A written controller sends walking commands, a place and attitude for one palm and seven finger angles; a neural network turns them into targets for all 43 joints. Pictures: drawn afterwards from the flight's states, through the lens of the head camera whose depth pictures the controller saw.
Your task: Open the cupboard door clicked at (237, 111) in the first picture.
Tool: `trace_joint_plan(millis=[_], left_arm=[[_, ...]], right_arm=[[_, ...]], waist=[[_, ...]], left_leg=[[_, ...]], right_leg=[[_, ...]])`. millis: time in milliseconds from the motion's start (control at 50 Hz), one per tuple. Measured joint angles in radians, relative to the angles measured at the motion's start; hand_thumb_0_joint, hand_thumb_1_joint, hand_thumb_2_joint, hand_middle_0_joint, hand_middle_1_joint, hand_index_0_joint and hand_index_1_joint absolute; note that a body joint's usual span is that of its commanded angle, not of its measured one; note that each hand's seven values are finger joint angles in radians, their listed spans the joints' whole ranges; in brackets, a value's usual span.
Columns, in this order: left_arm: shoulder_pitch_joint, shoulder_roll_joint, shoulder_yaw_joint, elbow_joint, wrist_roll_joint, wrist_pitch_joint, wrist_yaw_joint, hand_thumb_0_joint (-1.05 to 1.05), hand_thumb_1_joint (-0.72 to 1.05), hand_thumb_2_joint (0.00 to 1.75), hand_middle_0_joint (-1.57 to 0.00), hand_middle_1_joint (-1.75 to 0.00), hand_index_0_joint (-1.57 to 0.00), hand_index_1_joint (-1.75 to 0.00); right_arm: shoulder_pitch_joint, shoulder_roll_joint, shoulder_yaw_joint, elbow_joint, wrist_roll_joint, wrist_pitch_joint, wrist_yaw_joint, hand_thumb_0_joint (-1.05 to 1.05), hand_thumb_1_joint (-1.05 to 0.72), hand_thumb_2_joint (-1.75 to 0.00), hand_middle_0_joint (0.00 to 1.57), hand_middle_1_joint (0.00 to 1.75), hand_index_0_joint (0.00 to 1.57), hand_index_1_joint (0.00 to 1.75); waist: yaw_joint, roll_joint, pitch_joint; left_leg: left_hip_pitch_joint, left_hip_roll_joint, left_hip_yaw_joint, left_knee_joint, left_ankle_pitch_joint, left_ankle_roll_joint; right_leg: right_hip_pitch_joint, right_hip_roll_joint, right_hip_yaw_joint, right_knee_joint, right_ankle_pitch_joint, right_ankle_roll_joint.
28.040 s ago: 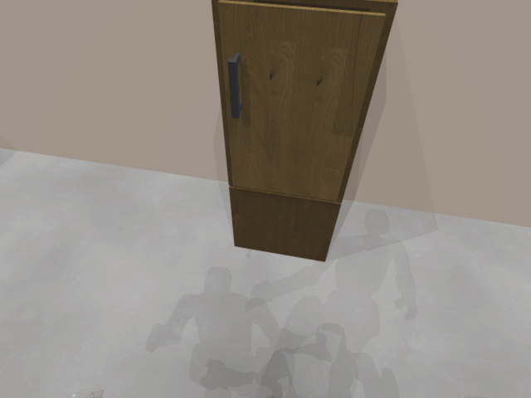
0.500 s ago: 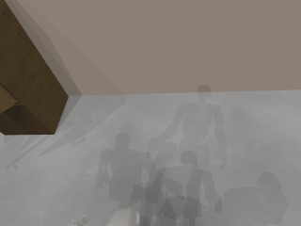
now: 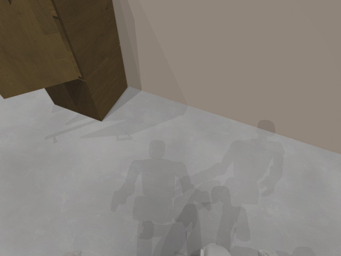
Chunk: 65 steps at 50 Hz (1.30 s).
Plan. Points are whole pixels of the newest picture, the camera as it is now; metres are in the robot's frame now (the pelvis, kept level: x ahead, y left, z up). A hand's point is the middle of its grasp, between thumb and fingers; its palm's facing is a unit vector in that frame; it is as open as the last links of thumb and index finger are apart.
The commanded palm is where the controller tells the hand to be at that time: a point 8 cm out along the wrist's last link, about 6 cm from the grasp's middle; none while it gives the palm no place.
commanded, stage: turn to face it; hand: left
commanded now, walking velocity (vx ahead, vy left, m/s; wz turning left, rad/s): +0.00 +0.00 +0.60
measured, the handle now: out of the picture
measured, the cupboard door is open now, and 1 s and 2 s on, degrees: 49 49 49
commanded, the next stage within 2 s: take the last steps up to it in 0.68 s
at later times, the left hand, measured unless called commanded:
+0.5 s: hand out of the picture +0.02 +0.15 -0.16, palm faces +0.34 -0.91 -0.25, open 7.3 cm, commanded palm none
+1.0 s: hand out of the picture +0.01 +0.17 -0.17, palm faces +0.48 -0.85 -0.23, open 7.4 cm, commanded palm none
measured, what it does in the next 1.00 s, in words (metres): steps on the spot, turning left: right foot, then left foot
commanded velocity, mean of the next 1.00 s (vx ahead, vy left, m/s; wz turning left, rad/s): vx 0.07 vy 0.04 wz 0.39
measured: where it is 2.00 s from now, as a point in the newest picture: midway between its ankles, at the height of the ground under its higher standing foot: (130, 236)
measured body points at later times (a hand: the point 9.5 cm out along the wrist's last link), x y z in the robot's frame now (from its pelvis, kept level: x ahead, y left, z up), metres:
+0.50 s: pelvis +0.02 -0.05 +0.00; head +0.08 -0.04 +0.45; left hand +0.01 +0.20 -0.14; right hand +0.18 -0.27 -0.15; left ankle -0.02 +0.08 -0.69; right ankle +0.01 -0.16 -0.74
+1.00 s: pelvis +0.05 -0.03 -0.01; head +0.07 -0.03 +0.44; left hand -0.02 +0.21 -0.15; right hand +0.20 -0.22 -0.17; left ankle -0.01 +0.07 -0.73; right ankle +0.08 -0.14 -0.74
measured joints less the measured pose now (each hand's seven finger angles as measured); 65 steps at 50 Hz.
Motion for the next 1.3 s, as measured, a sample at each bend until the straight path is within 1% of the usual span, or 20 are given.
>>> trace_joint_plan(millis=[120, 180, 220, 260, 340, 420, 520, 580, 600, 640, 700, 760, 860, 960, 1000, 1040, 1080, 1140, 1220, 1300], left_arm=[[-0.048, -0.020, -0.011, -0.032, -0.006, -0.008, 0.000, 0.00, 0.91, 0.90, -0.19, -0.30, -0.19, -0.30], [-0.054, -0.030, -0.020, -0.053, -0.009, -0.028, 0.000, 0.00, 0.91, 0.90, -0.19, -0.30, -0.19, -0.30], [-0.055, -0.051, -0.027, -0.055, -0.002, -0.046, 0.006, 0.00, 0.91, 0.90, -0.20, -0.30, -0.20, -0.30], [-0.046, -0.070, -0.039, -0.055, -0.001, -0.054, 0.011, 0.00, 0.91, 0.90, -0.20, -0.30, -0.20, -0.30], [-0.013, -0.093, -0.049, -0.041, -0.003, -0.049, 0.016, 0.00, 0.91, 0.90, -0.20, -0.30, -0.20, -0.30], [0.018, -0.096, -0.044, -0.026, -0.003, -0.056, 0.020, 0.00, 0.91, 0.90, -0.20, -0.30, -0.20, -0.30], [0.056, -0.064, -0.031, -0.005, 0.007, -0.058, 0.015, 0.00, 0.92, 0.90, -0.20, -0.30, -0.20, -0.30], [0.089, -0.038, -0.020, 0.019, 0.003, -0.051, 0.011, 0.00, 0.91, 0.90, -0.20, -0.30, -0.20, -0.30], [0.099, -0.029, -0.016, 0.027, -0.001, -0.044, 0.008, 0.00, 0.91, 0.90, -0.20, -0.30, -0.20, -0.30], [0.094, -0.009, -0.011, 0.050, -0.004, -0.015, 0.013, 0.00, 0.91, 0.90, -0.20, -0.30, -0.20, -0.30], [0.076, 0.001, -0.005, 0.077, -0.004, 0.010, 0.013, 0.00, 0.91, 0.90, -0.20, -0.30, -0.19, -0.30], [0.061, -0.001, -0.004, 0.079, -0.002, 0.007, 0.006, 0.00, 0.91, 0.90, -0.19, -0.30, -0.19, -0.30], [0.044, -0.026, -0.014, 0.070, -0.002, -0.004, 0.001, 0.00, 0.91, 0.90, -0.19, -0.30, -0.19, -0.30], [0.041, -0.065, -0.023, 0.060, 0.002, -0.028, -0.018, 0.00, 0.91, 0.90, -0.19, -0.30, -0.19, -0.30], [0.053, -0.074, -0.024, 0.050, 0.009, -0.055, -0.020, 0.00, 0.91, 0.90, -0.19, -0.30, -0.19, -0.30], [0.064, -0.099, -0.031, 0.053, 0.008, -0.071, -0.015, 0.00, 0.91, 0.90, -0.20, -0.30, -0.20, -0.30], [0.097, -0.117, -0.035, 0.066, 0.006, -0.084, -0.008, 0.00, 0.91, 0.90, -0.20, -0.30, -0.20, -0.30], [0.141, -0.126, -0.034, 0.105, 0.004, -0.095, -0.001, 0.00, 0.91, 0.90, -0.20, -0.30, -0.20, -0.30], [0.180, -0.129, -0.037, 0.147, 0.006, -0.113, -0.001, 0.00, 0.91, 0.90, -0.20, -0.30, -0.20, -0.30], [0.212, -0.127, -0.039, 0.175, 0.010, -0.119, 0.000, 0.00, 0.91, 0.90, -0.20, -0.30, -0.20, -0.30]], right_arm=[[0.044, 0.008, -0.009, 0.018, -0.005, 0.014, 0.004, 0.01, -0.90, -0.90, 0.21, 0.29, 0.20, 0.30], [0.068, 0.006, -0.020, 0.024, 0.001, 0.024, 0.005, 0.01, -0.90, -0.90, 0.21, 0.30, 0.20, 0.30], [0.069, -0.009, -0.033, 0.034, 0.006, 0.032, 0.006, 0.01, -0.90, -0.90, 0.21, 0.30, 0.20, 0.30], [0.063, -0.022, -0.042, 0.045, 0.005, 0.043, 0.007, 0.01, -0.90, -0.90, 0.20, 0.29, 0.20, 0.30], [0.052, -0.034, -0.046, 0.054, 0.006, 0.054, 0.017, 0.01, -0.91, -0.90, 0.20, 0.29, 0.20, 0.30], [0.036, -0.030, -0.038, 0.060, 0.008, 0.056, 0.021, 0.01, -0.91, -0.90, 0.20, 0.29, 0.20, 0.30], [-0.009, -0.021, -0.024, 0.058, 0.011, 0.049, 0.022, 0.01, -0.91, -0.90, 0.20, 0.29, 0.20, 0.30], [-0.033, -0.016, -0.013, 0.038, 0.009, 0.030, 0.022, 0.01, -0.91, -0.90, 0.20, 0.29, 0.20, 0.30], [-0.039, -0.016, -0.012, 0.028, 0.006, 0.018, 0.022, 0.01, -0.91, -0.90, 0.20, 0.29, 0.20, 0.30], [-0.052, -0.004, -0.005, 0.017, 0.003, 0.003, 0.015, 0.01, -0.91, -0.90, 0.20, 0.29, 0.20, 0.30], [-0.047, 0.009, 0.005, 0.008, -0.001, -0.005, -0.003, 0.01, -0.91, -0.90, 0.20, 0.29, 0.20, 0.30], [-0.034, 0.022, 0.016, 0.017, 0.000, -0.010, -0.014, 0.00, -0.90, -0.90, 0.20, 0.29, 0.20, 0.30], [0.001, 0.041, 0.024, 0.040, -0.001, -0.012, -0.013, 0.00, -0.90, -0.90, 0.20, 0.29, 0.20, 0.30], [0.059, 0.038, 0.011, 0.063, -0.003, -0.004, -0.006, 0.00, -0.91, -0.89, 0.21, 0.30, 0.20, 0.30], [0.091, 0.030, 0.002, 0.074, 0.004, 0.000, 0.000, 0.00, -0.91, -0.90, 0.21, 0.30, 0.20, 0.30], [0.109, 0.009, -0.009, 0.096, -0.001, 0.018, 0.006, 0.00, -0.91, -0.90, 0.21, 0.29, 0.20, 0.30], [0.113, -0.005, -0.019, 0.116, -0.006, 0.034, 0.015, 0.01, -0.91, -0.90, 0.20, 0.29, 0.20, 0.30], [0.115, -0.013, -0.026, 0.123, -0.006, 0.032, 0.027, 0.01, -0.91, -0.90, 0.20, 0.29, 0.20, 0.30], [0.109, -0.014, -0.026, 0.125, -0.001, 0.023, 0.034, 0.01, -0.91, -0.90, 0.20, 0.29, 0.20, 0.30], [0.074, -0.011, -0.015, 0.127, 0.003, 0.021, 0.043, 0.01, -0.91, -0.90, 0.20, 0.29, 0.20, 0.30]], waist=[[-0.030, 0.032, -0.003], [-0.041, 0.043, -0.012], [-0.044, 0.068, -0.004], [-0.048, 0.073, 0.005], [-0.060, 0.063, 0.011], [-0.050, 0.036, 0.013], [-0.014, 0.006, 0.021], [-0.002, -0.010, 0.016], [-0.002, -0.012, 0.009], [0.008, -0.030, 0.016], [0.013, -0.025, 0.005], [0.019, -0.017, -0.004], [0.014, 0.007, -0.020], [-0.007, 0.041, -0.040], [-0.004, 0.039, -0.052], [-0.002, 0.065, -0.048], [0.002, 0.069, -0.052], [-0.016, 0.057, -0.056], [-0.018, 0.032, -0.043], [0.005, 0.018, -0.019]], left_leg=[[-0.014, -0.001, -0.072, 0.009, 0.000, -0.029], [-0.047, -0.015, -0.109, 0.066, -0.028, -0.053], [-0.100, -0.017, -0.113, 0.213, -0.147, -0.062], [-0.168, -0.024, -0.083, 0.441, -0.234, -0.073], [-0.234, 0.011, -0.021, 0.663, -0.177, -0.099], [-0.207, 0.041, 0.012, 0.565, -0.172, -0.109], [-0.121, 0.048, 0.057, 0.320, -0.188, -0.089], [-0.036, 0.036, 0.086, 0.121, -0.073, -0.067], [-0.030, 0.035, 0.083, 0.094, -0.006, -0.037], [-0.044, 0.025, 0.083, 0.138, -0.043, 0.000], [-0.029, 0.022, 0.067, 0.109, -0.065, 0.009], [0.002, 0.017, 0.054, 0.036, -0.022, 0.005], [0.034, 0.018, 0.031, -0.032, 0.013, 0.003], [0.023, 0.015, 0.007, 0.009, -0.016, -0.011], [-0.019, -0.001, 0.003, 0.112, -0.110, -0.016], [-0.095, -0.005, -0.021, 0.325, -0.200, -0.026], [-0.172, 0.001, -0.021, 0.512, -0.147, -0.040], [-0.257, 0.040, -0.007, 0.618, -0.032, -0.066], [-0.306, 0.083, 0.020, 0.544, 0.020, -0.084], [-0.291, 0.097, 0.063, 0.360, 0.030, -0.076]], right_leg=[[0.079, 0.042, 0.001, -0.240, -0.007, -0.005], [0.183, 0.064, -0.016, -0.461, 0.089, -0.021], [0.197, 0.066, -0.045, -0.467, 0.076, -0.071], [0.215, 0.050, -0.071, -0.465, 0.063, -0.091], [0.272, 0.021, -0.123, -0.526, 0.079, -0.094], [0.311, -0.005, -0.178, -0.561, 0.083, -0.089], [0.322, -0.034, -0.234, -0.528, 0.052, -0.074], [0.301, -0.055, -0.255, -0.453, 0.008, -0.052], [0.272, -0.062, -0.249, -0.393, -0.011, -0.044], [0.195, -0.051, -0.157, -0.215, -0.127, -0.035], [0.099, -0.012, -0.062, -0.029, -0.124, -0.031], [0.052, 0.001, -0.023, 0.014, -0.048, -0.025], [0.071, 0.013, -0.021, -0.105, -0.017, -0.022], [0.192, 0.045, -0.063, -0.375, -0.001, -0.039], [0.247, 0.042, -0.076, -0.496, 0.067, -0.071], [0.261, 0.039, -0.102, -0.470, 0.059, -0.086], [0.297, 0.033, -0.109, -0.505, 0.048, -0.080], [0.366, 0.018, -0.128, -0.610, 0.078, -0.064], [0.444, -0.017, -0.163, -0.701, 0.091, -0.045], [0.502, -0.051, -0.200, -0.719, 0.060, -0.010]])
